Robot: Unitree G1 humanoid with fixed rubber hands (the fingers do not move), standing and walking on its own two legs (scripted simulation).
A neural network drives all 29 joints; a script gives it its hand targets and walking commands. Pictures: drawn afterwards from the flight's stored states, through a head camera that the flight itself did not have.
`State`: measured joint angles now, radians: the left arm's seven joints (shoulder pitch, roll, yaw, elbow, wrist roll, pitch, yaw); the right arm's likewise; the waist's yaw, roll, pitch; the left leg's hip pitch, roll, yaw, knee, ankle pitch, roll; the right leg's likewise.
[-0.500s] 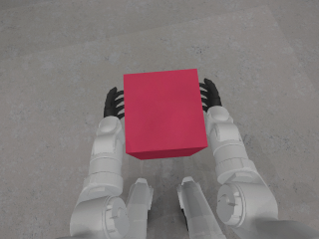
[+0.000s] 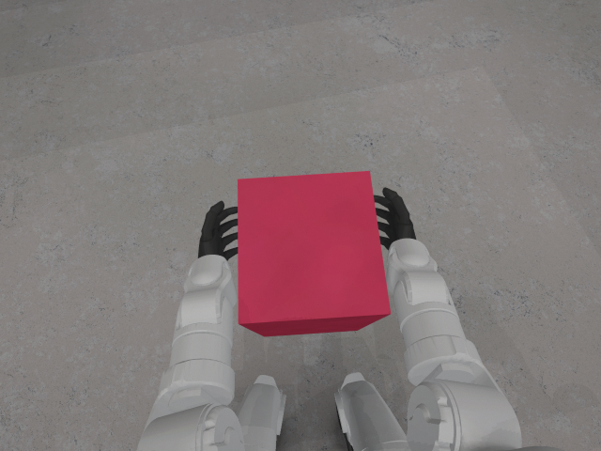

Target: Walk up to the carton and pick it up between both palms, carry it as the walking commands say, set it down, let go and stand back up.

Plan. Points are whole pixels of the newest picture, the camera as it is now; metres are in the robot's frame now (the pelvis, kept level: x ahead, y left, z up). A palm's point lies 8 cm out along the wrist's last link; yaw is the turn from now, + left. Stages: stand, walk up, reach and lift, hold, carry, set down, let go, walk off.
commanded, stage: reach and lift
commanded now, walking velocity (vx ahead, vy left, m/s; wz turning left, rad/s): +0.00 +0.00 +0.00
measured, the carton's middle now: (307, 268) +0.36 +0.01 -0.11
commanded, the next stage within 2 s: none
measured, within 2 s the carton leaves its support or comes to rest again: neither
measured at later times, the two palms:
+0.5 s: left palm (194, 249) +0.34 +0.14 +0.03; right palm (412, 235) +0.36 -0.12 +0.03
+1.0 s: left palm (174, 240) +0.33 +0.14 +0.10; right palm (436, 229) +0.34 -0.12 +0.10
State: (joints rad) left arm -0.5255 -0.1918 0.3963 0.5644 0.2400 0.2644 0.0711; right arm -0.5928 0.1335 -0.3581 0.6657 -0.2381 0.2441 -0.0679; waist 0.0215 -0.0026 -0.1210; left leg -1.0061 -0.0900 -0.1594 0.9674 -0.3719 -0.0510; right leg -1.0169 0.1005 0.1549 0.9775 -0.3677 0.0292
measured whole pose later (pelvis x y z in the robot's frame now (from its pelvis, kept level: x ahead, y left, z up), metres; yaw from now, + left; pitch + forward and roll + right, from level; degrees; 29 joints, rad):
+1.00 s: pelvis +0.02 +0.00 +0.07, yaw +0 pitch -2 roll +0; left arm -0.37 -0.18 0.27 0.44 0.26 0.62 0.05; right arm -0.37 0.18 -0.28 0.46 -0.30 0.59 -0.06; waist 0.04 0.01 -0.03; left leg -0.20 -0.05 -0.16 0.48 -0.23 -0.03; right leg -0.22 0.05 0.16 0.49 -0.23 0.01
